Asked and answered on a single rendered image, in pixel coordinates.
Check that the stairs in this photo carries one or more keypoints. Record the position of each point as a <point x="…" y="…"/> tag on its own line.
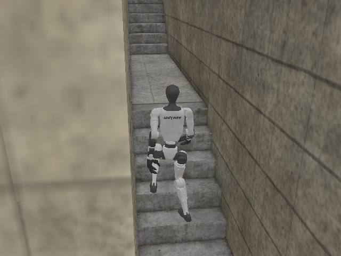
<point x="147" y="27"/>
<point x="161" y="230"/>

